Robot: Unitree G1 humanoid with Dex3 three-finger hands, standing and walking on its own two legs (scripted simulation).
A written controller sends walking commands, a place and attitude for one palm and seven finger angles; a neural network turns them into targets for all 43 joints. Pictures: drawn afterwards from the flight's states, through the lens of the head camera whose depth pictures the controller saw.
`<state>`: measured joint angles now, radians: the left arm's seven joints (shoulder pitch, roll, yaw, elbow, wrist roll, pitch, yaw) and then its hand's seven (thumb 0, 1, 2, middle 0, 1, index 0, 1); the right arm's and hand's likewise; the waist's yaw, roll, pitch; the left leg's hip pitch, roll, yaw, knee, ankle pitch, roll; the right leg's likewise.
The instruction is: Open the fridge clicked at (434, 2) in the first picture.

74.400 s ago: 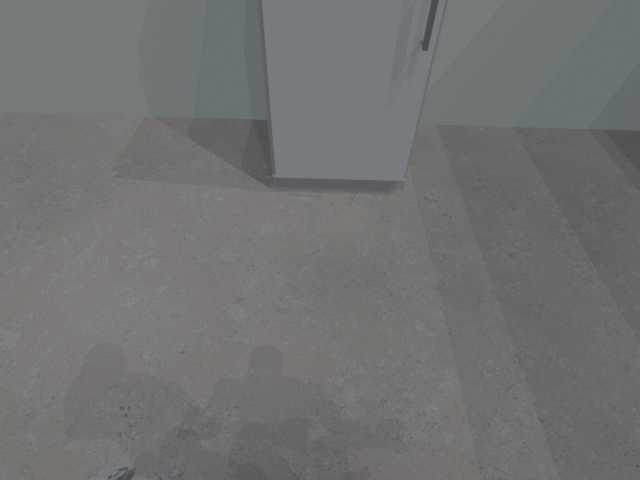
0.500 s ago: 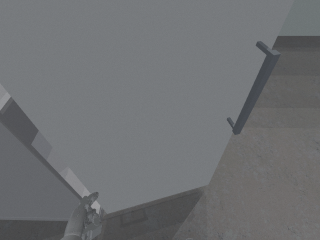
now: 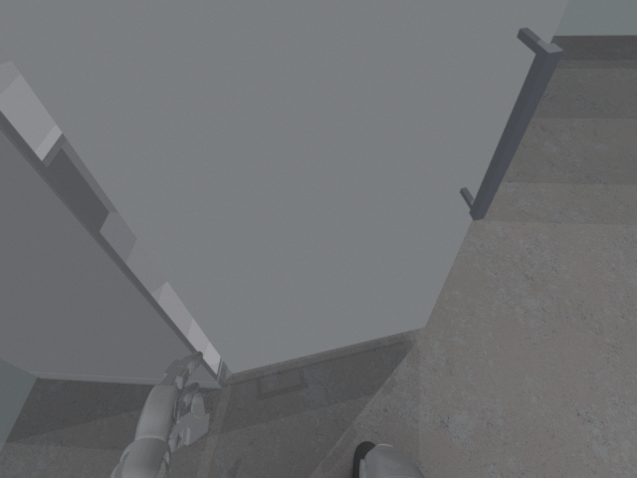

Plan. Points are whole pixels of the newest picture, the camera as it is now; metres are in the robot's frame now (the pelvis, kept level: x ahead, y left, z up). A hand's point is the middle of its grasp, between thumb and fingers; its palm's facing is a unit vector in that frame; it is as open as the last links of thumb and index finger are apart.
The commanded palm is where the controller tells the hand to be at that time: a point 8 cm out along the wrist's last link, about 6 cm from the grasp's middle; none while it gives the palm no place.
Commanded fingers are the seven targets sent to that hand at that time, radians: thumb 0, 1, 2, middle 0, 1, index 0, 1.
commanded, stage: step back with the hand held close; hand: right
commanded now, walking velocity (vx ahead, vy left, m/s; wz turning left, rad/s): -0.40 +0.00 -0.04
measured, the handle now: (498, 140) +0.55 -0.25 +0.10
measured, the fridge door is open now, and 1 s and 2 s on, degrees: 73 73 73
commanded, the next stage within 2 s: stop stepping back and stand still in 0.12 s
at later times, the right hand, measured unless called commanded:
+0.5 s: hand out of the picture +0.07 -0.29 +0.19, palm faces +0.46 +0.77 -0.45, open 7.4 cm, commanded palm +0.02 -0.32 +0.19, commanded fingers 0.00 -0.90 -0.90 0.20 0.30 0.20 0.30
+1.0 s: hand out of the picture +0.00 -0.34 +0.17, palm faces +0.54 +0.76 -0.36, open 7.4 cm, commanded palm -0.05 -0.35 +0.19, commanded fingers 0.00 -0.90 -0.90 0.20 0.30 0.20 0.30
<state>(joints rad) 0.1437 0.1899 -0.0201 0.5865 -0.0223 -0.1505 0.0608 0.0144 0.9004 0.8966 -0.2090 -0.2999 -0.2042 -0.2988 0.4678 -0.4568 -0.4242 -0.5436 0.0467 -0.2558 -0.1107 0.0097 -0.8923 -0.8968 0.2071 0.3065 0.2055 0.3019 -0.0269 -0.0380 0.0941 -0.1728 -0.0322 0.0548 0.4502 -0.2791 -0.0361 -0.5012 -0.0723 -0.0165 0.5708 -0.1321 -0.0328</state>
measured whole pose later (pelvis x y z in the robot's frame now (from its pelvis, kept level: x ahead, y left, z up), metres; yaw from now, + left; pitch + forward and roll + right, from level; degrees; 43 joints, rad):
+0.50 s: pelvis -0.12 -0.02 -0.01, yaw -1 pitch -4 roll +4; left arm 0.27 0.20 -0.01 0.65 -0.02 -0.10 0.04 0.01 0.90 0.90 -0.21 -0.30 -0.20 -0.30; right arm 0.51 -0.47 -0.46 -0.53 0.04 -0.22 -0.13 0.01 -0.89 -0.90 0.21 0.31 0.21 0.30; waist -0.02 -0.01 0.03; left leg -0.20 -0.01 0.10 0.57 -0.29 0.00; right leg -0.54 0.00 0.03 1.06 -0.42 -0.01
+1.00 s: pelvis -0.18 -0.05 +0.00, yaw -2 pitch -4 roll +3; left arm 0.29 0.20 0.00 0.69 -0.01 -0.09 0.03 0.02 0.90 0.90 -0.21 -0.30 -0.20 -0.30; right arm 0.45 -0.39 -0.43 -0.39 0.04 -0.20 -0.13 0.01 -0.89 -0.90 0.21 0.31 0.21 0.30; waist -0.03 -0.01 -0.02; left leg -0.22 -0.03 0.11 0.59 -0.31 0.06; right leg -0.52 -0.01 0.01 1.22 -0.43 -0.02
